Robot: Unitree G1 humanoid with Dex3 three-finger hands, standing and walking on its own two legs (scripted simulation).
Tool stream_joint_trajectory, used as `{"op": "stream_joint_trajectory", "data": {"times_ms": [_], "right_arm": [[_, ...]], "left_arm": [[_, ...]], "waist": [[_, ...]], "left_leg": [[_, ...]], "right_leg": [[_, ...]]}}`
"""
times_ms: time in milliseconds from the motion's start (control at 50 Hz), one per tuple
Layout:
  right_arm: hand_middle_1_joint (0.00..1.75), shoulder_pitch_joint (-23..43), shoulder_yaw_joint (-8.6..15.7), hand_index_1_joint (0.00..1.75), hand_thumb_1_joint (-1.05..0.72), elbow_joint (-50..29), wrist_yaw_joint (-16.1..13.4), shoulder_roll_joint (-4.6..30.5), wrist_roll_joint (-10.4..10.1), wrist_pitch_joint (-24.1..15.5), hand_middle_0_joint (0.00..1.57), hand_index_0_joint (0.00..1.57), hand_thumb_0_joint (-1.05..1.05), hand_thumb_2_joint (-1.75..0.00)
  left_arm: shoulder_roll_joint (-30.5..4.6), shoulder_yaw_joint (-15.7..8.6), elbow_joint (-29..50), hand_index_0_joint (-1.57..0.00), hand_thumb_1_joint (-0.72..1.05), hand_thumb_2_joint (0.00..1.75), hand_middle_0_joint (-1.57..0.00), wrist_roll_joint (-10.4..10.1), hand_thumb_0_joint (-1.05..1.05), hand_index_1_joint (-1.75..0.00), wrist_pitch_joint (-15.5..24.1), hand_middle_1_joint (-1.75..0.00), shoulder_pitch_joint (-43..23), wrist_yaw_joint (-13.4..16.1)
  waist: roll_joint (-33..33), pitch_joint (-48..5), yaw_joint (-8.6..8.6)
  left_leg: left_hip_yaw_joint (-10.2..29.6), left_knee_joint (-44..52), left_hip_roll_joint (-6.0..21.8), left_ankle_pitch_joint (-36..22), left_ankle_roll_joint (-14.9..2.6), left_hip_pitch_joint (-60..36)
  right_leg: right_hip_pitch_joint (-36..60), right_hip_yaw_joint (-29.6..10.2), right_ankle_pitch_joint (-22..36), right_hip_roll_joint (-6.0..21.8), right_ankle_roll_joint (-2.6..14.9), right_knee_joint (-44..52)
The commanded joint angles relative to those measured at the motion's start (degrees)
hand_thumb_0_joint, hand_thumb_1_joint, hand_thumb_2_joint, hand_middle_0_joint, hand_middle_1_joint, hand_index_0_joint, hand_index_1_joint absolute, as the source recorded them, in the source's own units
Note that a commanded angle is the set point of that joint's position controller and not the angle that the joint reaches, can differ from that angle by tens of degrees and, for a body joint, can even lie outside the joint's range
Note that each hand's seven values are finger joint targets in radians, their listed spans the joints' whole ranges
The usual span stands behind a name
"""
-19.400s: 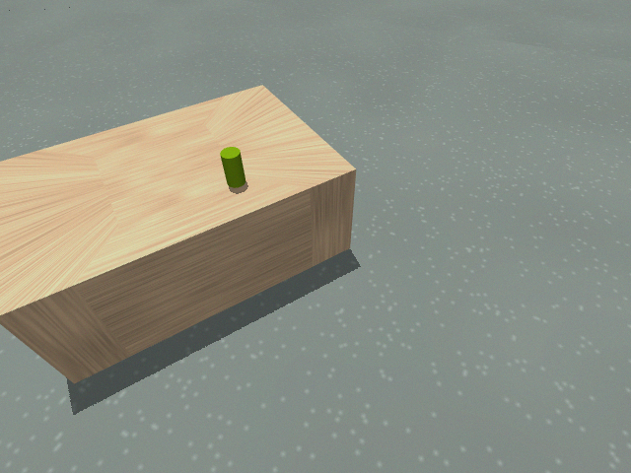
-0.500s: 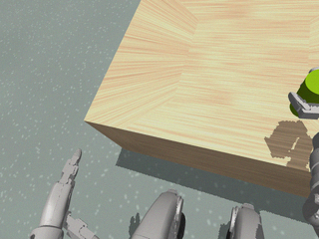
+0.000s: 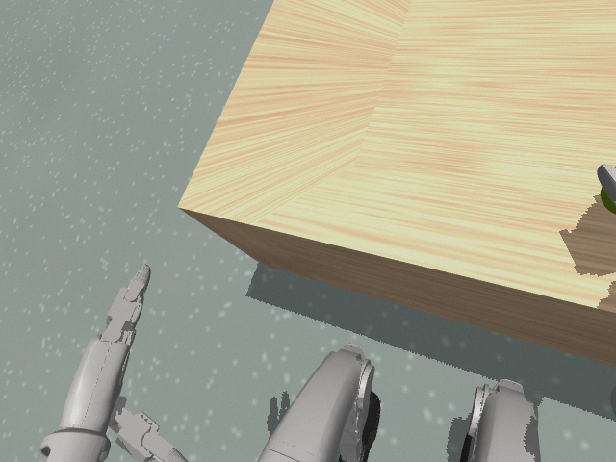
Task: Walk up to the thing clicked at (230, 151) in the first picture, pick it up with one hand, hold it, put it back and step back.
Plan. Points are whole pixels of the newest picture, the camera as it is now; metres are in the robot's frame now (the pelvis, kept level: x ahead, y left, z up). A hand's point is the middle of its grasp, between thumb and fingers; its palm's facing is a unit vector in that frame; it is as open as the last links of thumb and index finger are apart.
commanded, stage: lower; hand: right
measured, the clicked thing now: out of the picture +0.51 -0.24 -0.06
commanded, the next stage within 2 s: loosen in 0.76 s
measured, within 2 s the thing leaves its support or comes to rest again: rests again in 0.70 s
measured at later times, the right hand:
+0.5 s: hand out of the picture +0.52 -0.24 -0.08, palm faces +0.29 +0.96 +0.00, open 8.9 cm
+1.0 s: hand out of the picture +0.52 -0.24 -0.10, palm faces +0.29 +0.96 +0.01, open 8.8 cm
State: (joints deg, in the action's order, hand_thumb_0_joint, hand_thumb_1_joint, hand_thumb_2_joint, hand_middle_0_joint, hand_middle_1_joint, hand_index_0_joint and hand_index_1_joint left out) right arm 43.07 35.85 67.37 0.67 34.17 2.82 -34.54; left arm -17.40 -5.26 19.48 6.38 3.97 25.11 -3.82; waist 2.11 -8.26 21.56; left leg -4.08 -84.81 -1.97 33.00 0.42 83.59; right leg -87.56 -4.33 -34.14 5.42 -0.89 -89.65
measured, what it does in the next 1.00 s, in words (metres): stands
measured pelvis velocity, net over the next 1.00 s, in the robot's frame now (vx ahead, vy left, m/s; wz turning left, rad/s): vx -0.02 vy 0.00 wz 0.02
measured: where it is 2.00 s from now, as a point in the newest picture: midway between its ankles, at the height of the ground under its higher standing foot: outside the picture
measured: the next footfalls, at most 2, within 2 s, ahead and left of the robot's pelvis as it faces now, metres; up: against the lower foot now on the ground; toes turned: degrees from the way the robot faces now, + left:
none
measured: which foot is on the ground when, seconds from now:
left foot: down 0.00-1.00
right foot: down 0.00-1.00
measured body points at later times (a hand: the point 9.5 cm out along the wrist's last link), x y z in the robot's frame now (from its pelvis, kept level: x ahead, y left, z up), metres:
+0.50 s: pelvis -0.01 +0.00 -0.03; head +0.19 -0.09 +0.36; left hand +0.17 +0.26 +0.09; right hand +0.50 -0.29 -0.08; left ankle +0.05 +0.13 -0.55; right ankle +0.05 -0.13 -0.55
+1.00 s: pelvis -0.02 +0.00 -0.05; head +0.19 -0.09 +0.34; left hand +0.16 +0.26 +0.09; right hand +0.50 -0.29 -0.10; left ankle +0.05 +0.13 -0.55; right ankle +0.05 -0.13 -0.55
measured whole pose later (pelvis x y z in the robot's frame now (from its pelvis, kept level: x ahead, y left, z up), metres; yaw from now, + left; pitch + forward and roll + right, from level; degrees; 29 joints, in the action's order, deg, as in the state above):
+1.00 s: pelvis -0.02 +0.00 -0.05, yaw +1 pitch +33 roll +7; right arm 45.5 38.2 66.2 2.2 39.6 3.6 -32.2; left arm -20.8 -9.4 28.0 4.5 5.6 26.7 -4.4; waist 3.0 -7.7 24.4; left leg -4.5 -95.0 -2.1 34.2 0.5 94.1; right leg -98.1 -5.4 -35.3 5.3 -0.8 -99.8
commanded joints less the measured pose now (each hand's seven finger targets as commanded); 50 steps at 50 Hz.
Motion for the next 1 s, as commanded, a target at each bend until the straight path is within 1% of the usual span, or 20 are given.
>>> {"op": "stream_joint_trajectory", "data": {"times_ms": [0, 40, 60, 100, 140, 280, 320, 420, 500, 540, 580, 620, 680, 780, 800, 840, 860, 880, 960, 980], "right_arm": [[1.45, 21.0, -0.4, 1.46, -0.27, -12.9, 0.5, 13.4, -0.3, -5.1, 1.31, 1.35, 0.0, -1.34], [1.46, 22.3, 0.5, 1.47, -0.28, -14.7, 0.4, 15.8, -0.3, -5.2, 1.32, 1.36, 0.0, -1.35], [1.47, 22.8, 0.4, 1.47, -0.26, -15.7, 0.4, 16.0, -0.1, -5.1, 1.32, 1.36, 0.0, -1.35], [1.48, 20.5, 0.2, 1.48, -0.28, -12.0, 0.6, 14.6, -0.3, -4.7, 1.33, 1.37, 0.0, -1.36], [1.49, 21.4, 0.6, 1.49, -0.28, -14.0, 0.5, 15.7, -0.2, -4.7, 1.34, 1.38, 0.0, -1.37], [1.49, 22.5, 0.5, 1.49, -0.27, -12.6, 0.3, 16.1, 0.6, -4.2, 1.33, 1.38, 0.0, -1.37], [1.49, 22.3, 0.4, 1.5, -0.28, -11.9, 0.3, 15.9, 0.6, -4.1, 1.34, 1.38, 0.0, -1.38], [1.47, 22.5, 0.8, 1.47, -0.27, -12.1, 0.3, 17.7, 0.7, -3.8, 1.32, 1.36, 0.0, -1.36], [1.47, 22.9, 0.8, 1.47, -0.25, -12.4, 0.8, 17.9, 0.5, -3.6, 1.32, 1.36, 0.0, -1.36], [1.47, 23.2, 1.5, 1.47, -0.24, -13.6, 0.9, 19.8, 0.5, -3.4, 1.31, 1.35, 0.0, -1.35], [1.46, 22.8, 1.5, 1.46, -0.26, -13.4, 1.0, 19.3, 0.3, -3.3, 1.31, 1.35, 0.0, -1.35], [1.46, 21.8, 1.1, 1.46, -0.26, -11.8, 1.0, 18.5, 0.3, -2.8, 1.3, 1.35, 0.0, -1.34], [1.47, 22.2, 2.4, 1.47, -0.25, -13.6, 1.2, 20.8, 0.2, -3.0, 1.31, 1.36, 0.0, -1.36], [1.46, 21.7, 2.1, 1.46, -0.25, -12.8, 1.3, 20.1, 0.5, -2.7, 1.3, 1.35, 0.0, -1.34], [1.46, 21.4, 1.5, 1.46, -0.25, -11.6, 1.4, 18.9, 0.3, -2.4, 1.31, 1.35, 0.0, -1.34], [1.45, 20.8, 2.0, 1.45, -0.23, -12.1, 1.5, 19.4, 0.4, -2.2, 1.29, 1.34, 0.0, -1.33], [1.43, 21.9, 1.8, 1.43, -0.21, -12.0, 1.5, 19.5, 0.4, -2.2, 1.33, 1.38, 0.0, -1.29], [1.35, 21.6, 2.0, 1.35, -0.19, -11.7, 1.3, 20.0, 0.6, -2.1, 1.29, 1.32, 0.0, -1.21], [1.06, 23.5, 2.7, 1.06, -0.06, -14.2, 1.1, 21.4, 0.8, -1.8, 1.2, 1.22, 0.0, -0.89], [1.01, 21.7, 0.8, 1.01, 0.0, -11.5, 1.4, 18.4, 0.8, -1.4, 1.17, 1.19, 0.0, -0.81]], "left_arm": [[-10.2, -8.9, 9.7, -0.05, -0.54, 0.05, -0.05, -0.4, 0.0, -0.05, 2.7, -0.05, 4.6, 1.0], [-10.9, -9.3, 10.9, -0.05, -0.54, 0.05, -0.05, -0.5, 0.0, -0.05, 2.9, -0.05, 3.3, 1.1], [-11.9, -10.5, 11.7, -0.05, -0.54, 0.05, -0.05, -0.5, 0.0, -0.05, 2.9, -0.05, 3.2, 1.2], [-10.8, -9.6, 9.1, -0.05, -0.54, 0.05, -0.05, -0.3, 0.0, -0.05, 2.8, -0.05, 5.1, 0.9], [-11.3, -10.2, 11.9, -0.05, -0.55, 0.05, -0.05, -0.7, 0.0, -0.05, 3.2, -0.05, 3.7, 1.0], [-12.0, -11.0, 12.4, -0.05, -0.54, 0.05, -0.05, -1.0, 0.0, -0.05, 2.8, -0.05, 3.8, 0.9], [-12.2, -11.6, 11.8, -0.05, -0.54, 0.04, -0.05, -0.9, 0.0, -0.05, 3.0, -0.05, 4.2, 0.9], [-12.3, -11.3, 14.1, -0.05, -0.55, 0.05, -0.05, -1.2, 0.0, -0.05, 3.2, -0.05, 3.7, 0.9], [-12.5, -11.7, 14.4, -0.05, -0.54, 0.05, -0.05, -1.2, 0.0, -0.05, 3.7, -0.05, 4.7, 1.1], [-12.9, -11.9, 15.5, -0.05, -0.54, 0.04, -0.05, -1.8, 0.0, -0.05, 3.8, -0.05, 4.6, 1.1], [-13.9, -13.2, 15.3, -0.05, -0.55, 0.05, -0.05, -1.7, 0.0, -0.05, 3.9, -0.05, 3.7, 1.3], [-13.3, -13.0, 15.1, -0.05, -0.55, 0.05, -0.05, -1.8, 0.0, -0.05, 4.0, -0.05, 4.4, 1.2], [-13.9, -13.4, 16.1, -0.05, -0.55, 0.05, -0.05, -1.9, 0.0, -0.05, 4.3, -0.05, 4.7, 1.2], [-13.7, -13.4, 15.1, -0.05, -0.55, 0.05, -0.05, -2.0, 0.0, -0.05, 4.1, -0.05, 4.9, 1.1], [-14.2, -14.3, 15.0, -0.05, -0.55, 0.05, -0.05, -2.0, 0.0, -0.05, 4.1, -0.05, 4.8, 1.1], [-14.3, -13.9, 17.4, -0.05, -0.55, 0.04, -0.05, -2.3, 0.0, -0.05, 4.2, -0.05, 5.5, 1.1], [-14.2, -13.9, 16.6, -0.07, -0.53, 0.03, -0.06, -2.3, 0.0, -0.05, 4.1, -0.06, 5.8, 1.1], [-14.1, -13.8, 17.0, -0.07, -0.5, 0.01, -0.05, -2.3, 0.0, -0.03, 3.9, -0.05, 5.9, 1.0], [-14.8, -15.1, 18.1, -0.07, -0.5, 0.02, -0.05, -2.5, 0.0, -0.03, 3.8, -0.06, 5.7, 1.0], [-14.1, -14.6, 17.6, -0.07, -0.51, 0.02, -0.05, -2.3, 0.0, -0.03, 3.9, -0.06, 6.0, 0.8]], "waist": [[-24.1, -33.5, -0.97], [-25.2, -35.7, -1.51], [-24.7, -36.4, -0.55], [-24.2, -32.8, -0.52], [-24.4, -35.6, -0.51], [-24.1, -32.6, 0.22], [-24.1, -32.1, 1.03], [-24.5, -32.1, 0.34], [-24.4, -33.4, 1.62], [-24.1, -33.7, 0.93], [-24.8, -32.3, 1.38], [-23.9, -31.6, 1.37], [-25.0, -34.2, 1.03], [-25.5, -32.6, 1.26], [-24.7, -31.5, 2.15], [-23.1, -31.6, 2.52], [-23.6, -30.6, 2.77], [-23.3, -30.5, 2.08], [-23.9, -31.5, 1.93], [-24.0, -30.5, 2.39]], "left_leg": [[0.2, 7.5, -1.9, -16.7, -1.93, -11.5], [0.6, 7.1, -1.8, -17.2, -1.89, -11.7], [0.5, 7.1, -1.8, -17.5, -1.73, -11.6], [0.6, 6.9, -1.9, -17.0, -1.7, -10.6], [0.6, 6.1, -1.8, -18.2, -1.69, -10.8], [-0.1, 5.0, -1.8, -13.1, -2.07, -7.6], [0.0, 4.5, -1.9, -13.4, -1.95, -6.5], [0.2, 4.1, -1.8, -12.1, -2.02, -6.9], [0.6, 3.3, -1.7, -13.7, -1.8, -7.3], [0.7, 3.3, -1.6, -12.6, -1.85, -7.3], [0.7, 3.3, -1.5, -11.5, -1.91, -6.6], [0.4, 2.9, -1.7, -10.8, -1.91, -5.2], [0.4, 1.9, -1.7, -12.9, -1.92, -5.9], [0.1, 0.7, -1.8, -12.6, -2.08, -3.5], [0.1, 0.9, -1.8, -12.3, -1.99, -3.4], [0.0, 0.8, -1.8, -12.3, -1.93, -3.6], [0.2, 0.9, -1.8, -11.4, -1.97, -3.1], [0.1, 0.9, -1.8, -10.7, -2.0, -3.0], [0.3, 0.8, -1.6, -9.2, -2.08, -3.1], [0.2, 0.8, -1.7, -10.0, -2.06, -3.2]], "right_leg": [[32.6, -1.4, 22.0, -1.5, 0.56, 9.1], [32.8, -1.3, 22.4, -1.4, 0.71, 8.3], [33.4, -1.4, 22.4, -1.3, 0.77, 7.8], [30.0, -1.1, 21.0, -1.4, 0.9, 7.2], [31.6, -1.4, 23.1, -1.2, 0.9, 6.4], [28.6, -1.7, 16.9, -1.4, 0.68, 6.9], [28.2, -1.6, 17.1, -1.2, 0.73, 5.9], [26.2, -1.3, 14.4, -1.4, 0.85, 5.8], [25.4, -1.1, 15.5, -1.4, 0.98, 3.8], [24.5, -1.2, 14.2, -1.4, 1.04, 3.9], [23.7, -1.2, 12.4, -1.4, 1.0, 4.1], [23.1, -1.2, 11.9, -1.3, 1.11, 3.8], [24.4, -1.3, 14.9, -1.4, 1.02, 2.7], [23.4, -1.4, 15.2, -1.3, 0.95, 2.1], [22.3, -1.4, 14.0, -1.2, 1.12, 1.9], [21.8, -1.4, 13.7, -1.3, 1.09, 1.7], [20.8, -1.3, 12.2, -1.3, 1.19, 1.7], [20.6, -1.3, 11.5, -1.3, 1.16, 2.2], [20.7, -1.2, 9.3, -1.5, 1.14, 2.2], [20.4, -1.0, 10.1, -1.5, 1.09, 2.3]]}}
